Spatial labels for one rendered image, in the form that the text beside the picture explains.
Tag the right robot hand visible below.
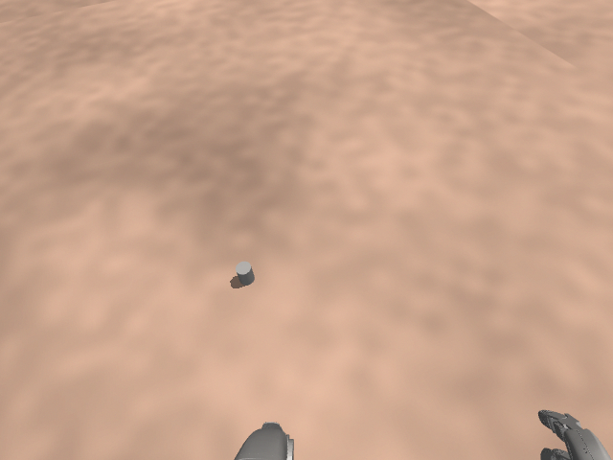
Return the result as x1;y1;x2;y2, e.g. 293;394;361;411
538;410;612;460

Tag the tin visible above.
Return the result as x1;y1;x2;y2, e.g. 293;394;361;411
236;262;255;286

